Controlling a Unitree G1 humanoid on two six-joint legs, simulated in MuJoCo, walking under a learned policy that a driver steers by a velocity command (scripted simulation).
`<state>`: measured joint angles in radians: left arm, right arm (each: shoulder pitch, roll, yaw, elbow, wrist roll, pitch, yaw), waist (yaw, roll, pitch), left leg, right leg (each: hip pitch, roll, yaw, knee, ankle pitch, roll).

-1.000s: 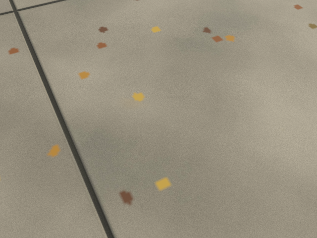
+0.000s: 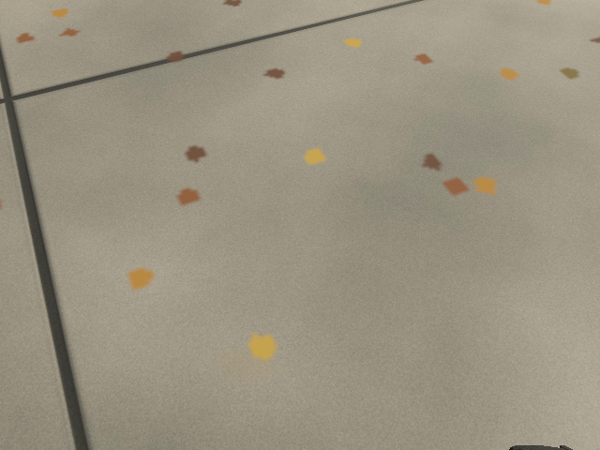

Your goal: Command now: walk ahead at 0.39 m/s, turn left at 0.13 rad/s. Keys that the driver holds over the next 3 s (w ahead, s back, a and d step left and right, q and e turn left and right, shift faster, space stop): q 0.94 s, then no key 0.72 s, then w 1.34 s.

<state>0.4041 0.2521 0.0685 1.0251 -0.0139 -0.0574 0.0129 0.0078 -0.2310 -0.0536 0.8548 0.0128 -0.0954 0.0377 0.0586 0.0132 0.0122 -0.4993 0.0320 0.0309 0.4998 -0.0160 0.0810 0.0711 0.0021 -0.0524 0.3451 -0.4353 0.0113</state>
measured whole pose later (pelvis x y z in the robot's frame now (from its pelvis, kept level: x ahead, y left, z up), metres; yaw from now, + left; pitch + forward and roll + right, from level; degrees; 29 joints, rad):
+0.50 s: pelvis +0.15 +0.01 +0.01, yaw +14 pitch +3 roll +1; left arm 0.06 0.27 0.07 0.83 0.00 -0.05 0.03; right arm 0.22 -0.30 -0.09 0.86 0.02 0.01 -0.04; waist -0.04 -0.01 0.01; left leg -0.29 -0.12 -0.16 0.49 -0.24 0.03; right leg -0.36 0.01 0.09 0.47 -0.14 0.04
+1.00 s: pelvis +0.15 +0.04 +0.01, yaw +32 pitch +2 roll -1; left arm 0.11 0.33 0.09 0.84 0.00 0.01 0.03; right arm 0.16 -0.30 -0.09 0.70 -0.01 0.04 0.01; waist 0.01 -0.04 0.06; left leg -0.32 -0.02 0.01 0.56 -0.28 0.04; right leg -0.43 -0.10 -0.05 0.91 -0.50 0.06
